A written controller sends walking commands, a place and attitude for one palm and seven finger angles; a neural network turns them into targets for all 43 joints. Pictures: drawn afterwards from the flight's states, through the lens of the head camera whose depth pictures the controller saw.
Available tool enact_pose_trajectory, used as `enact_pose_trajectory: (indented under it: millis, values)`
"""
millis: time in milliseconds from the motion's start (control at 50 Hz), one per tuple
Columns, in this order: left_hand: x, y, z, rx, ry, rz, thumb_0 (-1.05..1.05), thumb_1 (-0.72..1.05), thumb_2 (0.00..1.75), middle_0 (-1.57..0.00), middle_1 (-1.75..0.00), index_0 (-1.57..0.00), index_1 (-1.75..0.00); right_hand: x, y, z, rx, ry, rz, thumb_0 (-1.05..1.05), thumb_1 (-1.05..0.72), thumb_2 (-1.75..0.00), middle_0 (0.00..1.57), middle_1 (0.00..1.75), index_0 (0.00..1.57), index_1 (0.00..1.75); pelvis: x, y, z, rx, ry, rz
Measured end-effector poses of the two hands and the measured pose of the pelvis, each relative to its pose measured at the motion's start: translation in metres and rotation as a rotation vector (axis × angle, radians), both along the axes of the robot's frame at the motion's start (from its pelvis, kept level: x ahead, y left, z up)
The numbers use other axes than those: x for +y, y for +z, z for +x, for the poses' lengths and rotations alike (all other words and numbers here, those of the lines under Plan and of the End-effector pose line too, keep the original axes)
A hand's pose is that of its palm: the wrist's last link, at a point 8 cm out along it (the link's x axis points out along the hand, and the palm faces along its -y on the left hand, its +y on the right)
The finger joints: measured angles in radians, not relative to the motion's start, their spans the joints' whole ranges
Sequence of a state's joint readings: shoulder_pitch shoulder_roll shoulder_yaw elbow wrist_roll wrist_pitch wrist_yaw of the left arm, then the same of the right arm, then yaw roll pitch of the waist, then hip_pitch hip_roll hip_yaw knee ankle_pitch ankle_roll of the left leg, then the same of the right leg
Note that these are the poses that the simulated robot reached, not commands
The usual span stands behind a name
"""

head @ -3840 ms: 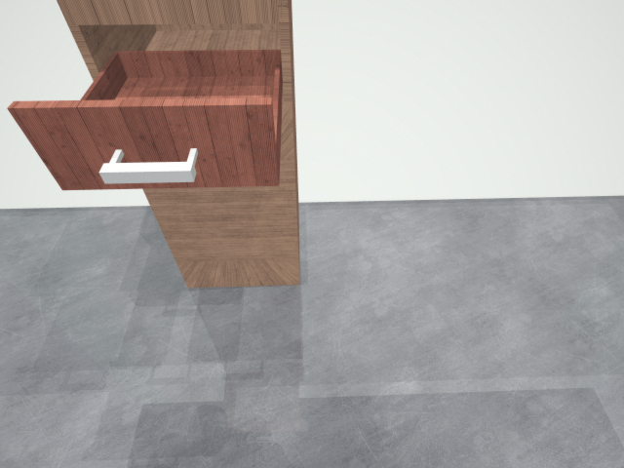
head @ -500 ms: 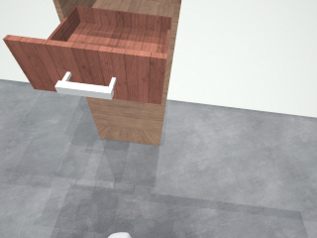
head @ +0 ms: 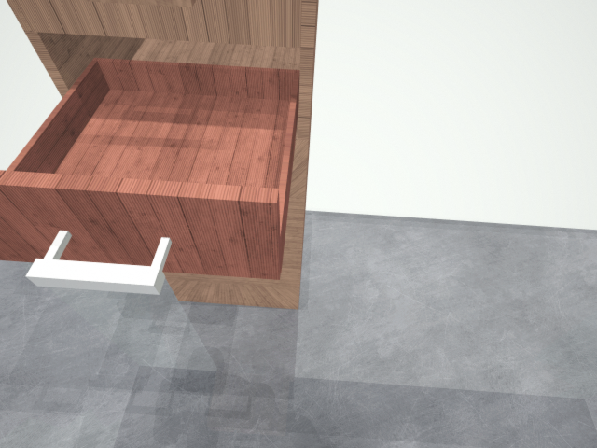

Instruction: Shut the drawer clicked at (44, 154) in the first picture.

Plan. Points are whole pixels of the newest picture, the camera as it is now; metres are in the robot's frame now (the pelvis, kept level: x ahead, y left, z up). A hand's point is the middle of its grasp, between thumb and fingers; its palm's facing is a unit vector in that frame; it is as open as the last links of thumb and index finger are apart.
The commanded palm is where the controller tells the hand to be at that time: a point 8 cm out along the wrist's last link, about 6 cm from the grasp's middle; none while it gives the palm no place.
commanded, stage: come to a stop and stand still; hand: left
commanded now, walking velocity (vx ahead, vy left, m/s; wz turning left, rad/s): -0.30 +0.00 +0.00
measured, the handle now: (105, 259) +0.30 +0.24 +0.11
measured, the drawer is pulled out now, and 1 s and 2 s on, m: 0.30 0.30 0.30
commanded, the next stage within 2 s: look again from close up in 0.98 s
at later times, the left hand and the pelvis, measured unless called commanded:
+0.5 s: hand out of the picture +0.02 +0.17 -0.16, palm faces +0.10 -0.97 -0.24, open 7.4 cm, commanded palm none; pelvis -0.01 -0.02 +0.01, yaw +3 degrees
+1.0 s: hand out of the picture -0.01 +0.17 -0.16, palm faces +0.05 -0.97 -0.22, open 7.4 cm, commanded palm none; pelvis -0.02 -0.02 +0.01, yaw +2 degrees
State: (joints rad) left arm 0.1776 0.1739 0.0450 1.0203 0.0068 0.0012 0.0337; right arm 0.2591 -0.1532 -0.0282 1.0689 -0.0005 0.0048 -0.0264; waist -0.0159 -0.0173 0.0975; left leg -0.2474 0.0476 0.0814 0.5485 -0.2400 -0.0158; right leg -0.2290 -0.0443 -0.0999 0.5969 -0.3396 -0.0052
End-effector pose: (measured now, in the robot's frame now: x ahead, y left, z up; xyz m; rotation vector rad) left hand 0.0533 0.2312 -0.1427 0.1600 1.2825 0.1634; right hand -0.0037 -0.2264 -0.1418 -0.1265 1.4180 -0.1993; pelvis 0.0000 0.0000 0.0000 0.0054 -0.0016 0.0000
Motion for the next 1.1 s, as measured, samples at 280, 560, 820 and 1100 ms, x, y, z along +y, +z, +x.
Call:
enact_pose_trajectory:
  millis: [280,560,820,1100]
  values:
    - [0.000,0.020,0.003,-0.004,0.035,0.104,0.01,0.91,0.90,-0.20,-0.30,-0.20,-0.30,-0.049,-0.009,0.084,-0.107,0.066,-0.014,0.01,-0.90,-0.89,0.20,0.30,0.20,0.30,-0.030,-0.001,0.009,-0.003,0.032,0.013]
    - [-0.005,0.005,-0.057,0.062,0.097,0.006,0.01,0.91,0.90,-0.20,-0.30,-0.20,-0.30,-0.034,0.019,0.096,-0.192,0.160,-0.054,0.01,-0.91,-0.89,0.19,0.30,0.19,0.30,-0.014,0.005,-0.011,-0.005,0.055,0.000]
    - [0.000,0.011,-0.089,0.134,0.079,0.023,0.01,0.91,0.90,-0.20,-0.30,-0.20,-0.30,-0.009,0.001,0.043,-0.109,0.117,0.018,0.01,-0.92,-0.89,0.20,0.30,0.20,0.30,-0.012,0.005,-0.021,-0.012,0.039,0.013]
    - [-0.019,0.010,-0.055,0.050,0.021,-0.005,0.01,0.91,0.90,-0.20,-0.30,-0.20,-0.30,-0.021,0.007,-0.025,0.024,0.050,-0.002,0.01,-0.91,-0.89,0.19,0.30,0.19,0.30,-0.017,0.010,-0.020,-0.025,0.027,-0.005]
